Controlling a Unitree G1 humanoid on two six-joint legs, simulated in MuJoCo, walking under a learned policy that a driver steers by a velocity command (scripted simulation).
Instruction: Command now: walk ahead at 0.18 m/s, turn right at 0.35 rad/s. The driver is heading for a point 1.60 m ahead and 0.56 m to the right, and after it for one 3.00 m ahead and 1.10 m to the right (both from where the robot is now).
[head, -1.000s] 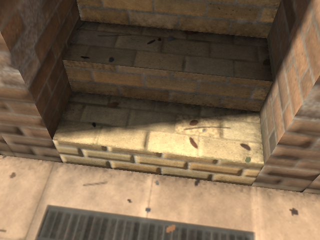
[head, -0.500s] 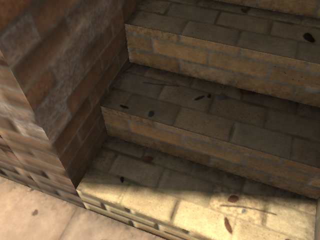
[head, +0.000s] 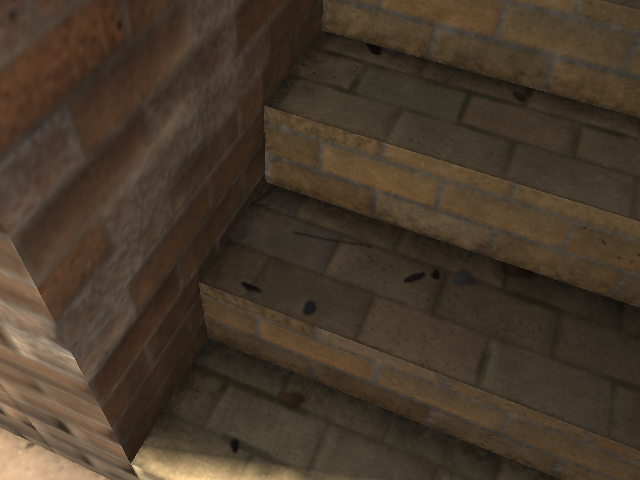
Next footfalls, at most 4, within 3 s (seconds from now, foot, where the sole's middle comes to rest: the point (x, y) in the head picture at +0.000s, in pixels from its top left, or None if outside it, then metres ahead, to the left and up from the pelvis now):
0.18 right None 0.03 -0.10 -0.78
0.72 left None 0.07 0.16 -0.78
1.08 right None -0.09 -0.01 -0.78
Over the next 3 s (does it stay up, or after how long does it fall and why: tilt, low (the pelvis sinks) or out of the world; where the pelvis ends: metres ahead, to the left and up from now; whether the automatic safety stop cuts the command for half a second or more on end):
stays up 0.02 0.09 -0.02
